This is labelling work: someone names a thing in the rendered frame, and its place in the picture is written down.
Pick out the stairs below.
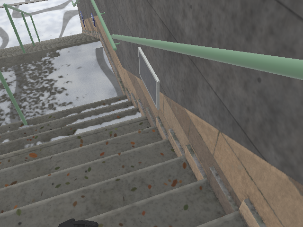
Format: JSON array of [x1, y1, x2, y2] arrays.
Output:
[[0, 33, 97, 59], [0, 95, 247, 227]]

